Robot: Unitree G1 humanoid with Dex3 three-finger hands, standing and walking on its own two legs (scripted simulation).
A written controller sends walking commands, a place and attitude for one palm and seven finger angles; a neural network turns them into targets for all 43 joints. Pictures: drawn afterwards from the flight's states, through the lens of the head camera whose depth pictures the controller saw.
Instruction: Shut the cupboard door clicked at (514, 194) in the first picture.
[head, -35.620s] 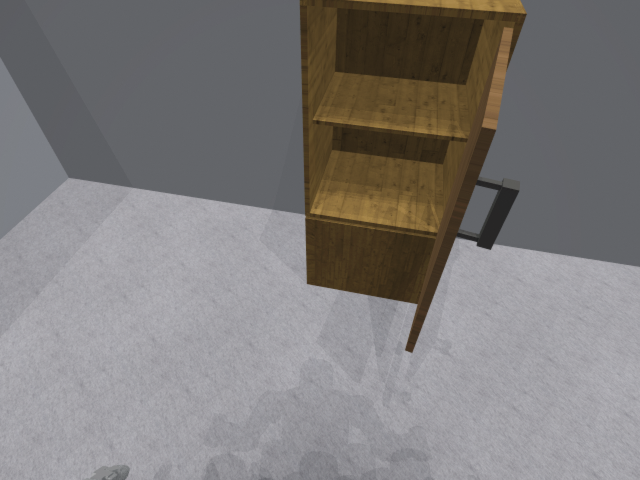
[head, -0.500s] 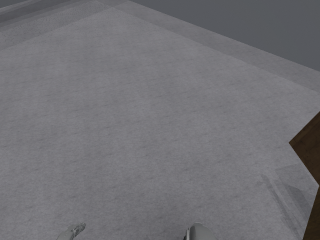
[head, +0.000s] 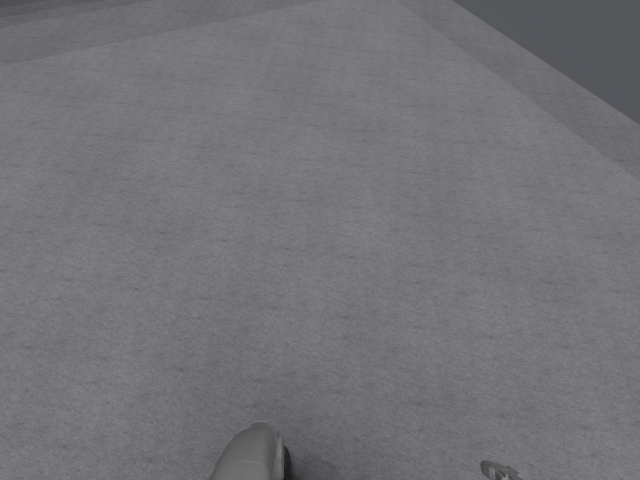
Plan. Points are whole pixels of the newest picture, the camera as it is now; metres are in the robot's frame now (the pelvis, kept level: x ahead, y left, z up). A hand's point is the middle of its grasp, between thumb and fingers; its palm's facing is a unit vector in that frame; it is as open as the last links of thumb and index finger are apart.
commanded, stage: walk to a spot facing it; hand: left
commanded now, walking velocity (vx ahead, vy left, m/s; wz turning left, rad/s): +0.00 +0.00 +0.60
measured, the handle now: out of the picture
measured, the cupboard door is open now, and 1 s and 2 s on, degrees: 51 51 51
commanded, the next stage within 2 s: turn to face it in 0.02 s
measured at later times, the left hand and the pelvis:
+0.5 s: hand (168, 458) +0.15 +0.22 -0.17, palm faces +0.00 -0.98 -0.18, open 7.4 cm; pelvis +0.10 +0.04 +0.01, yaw -3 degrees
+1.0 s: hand (187, 379) +0.27 +0.23 -0.19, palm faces -0.29 -0.93 -0.21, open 7.4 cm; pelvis +0.14 +0.05 -0.01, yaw -21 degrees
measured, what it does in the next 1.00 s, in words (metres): walks ahead, turning right: left foot, then right foot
